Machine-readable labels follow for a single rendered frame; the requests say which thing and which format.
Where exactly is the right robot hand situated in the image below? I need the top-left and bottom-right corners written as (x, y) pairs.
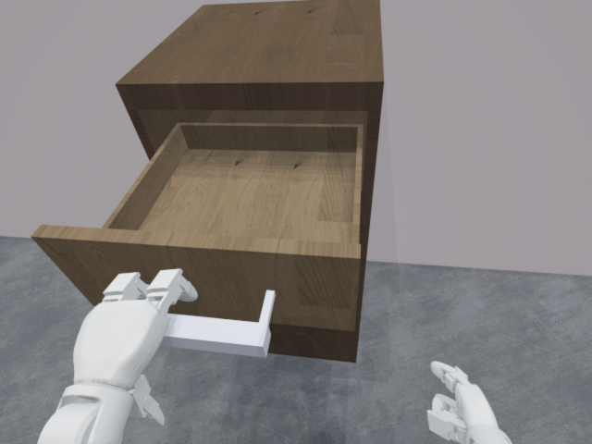
top-left (427, 361), bottom-right (499, 444)

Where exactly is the handle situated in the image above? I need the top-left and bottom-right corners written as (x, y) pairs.
top-left (159, 290), bottom-right (276, 358)

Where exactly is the left robot hand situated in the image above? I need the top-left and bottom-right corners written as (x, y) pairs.
top-left (73, 268), bottom-right (198, 427)

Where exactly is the cabinet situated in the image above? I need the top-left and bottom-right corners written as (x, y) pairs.
top-left (116, 0), bottom-right (384, 363)

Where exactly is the drawer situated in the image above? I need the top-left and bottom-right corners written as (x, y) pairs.
top-left (31, 123), bottom-right (364, 331)

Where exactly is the robot left forearm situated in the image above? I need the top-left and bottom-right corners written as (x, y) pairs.
top-left (37, 382), bottom-right (133, 444)

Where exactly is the robot right forearm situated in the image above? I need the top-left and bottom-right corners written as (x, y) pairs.
top-left (466, 425), bottom-right (512, 444)

